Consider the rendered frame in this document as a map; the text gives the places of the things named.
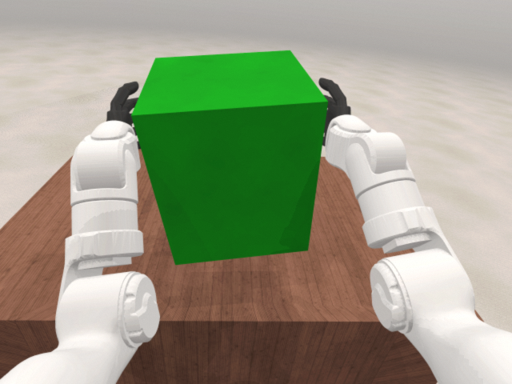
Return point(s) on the left robot upper arm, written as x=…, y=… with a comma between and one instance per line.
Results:
x=101, y=322

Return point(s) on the robot right forearm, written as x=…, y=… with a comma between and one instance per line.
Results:
x=393, y=210

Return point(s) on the pedestal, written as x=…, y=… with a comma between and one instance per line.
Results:
x=295, y=318

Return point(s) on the robot left forearm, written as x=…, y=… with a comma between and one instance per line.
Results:
x=104, y=198

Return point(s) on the right robot upper arm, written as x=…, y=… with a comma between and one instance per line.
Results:
x=425, y=295

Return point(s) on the carton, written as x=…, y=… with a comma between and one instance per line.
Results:
x=232, y=144

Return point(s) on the robot right hand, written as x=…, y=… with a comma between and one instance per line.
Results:
x=336, y=103

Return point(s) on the robot left hand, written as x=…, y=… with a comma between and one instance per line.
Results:
x=121, y=106

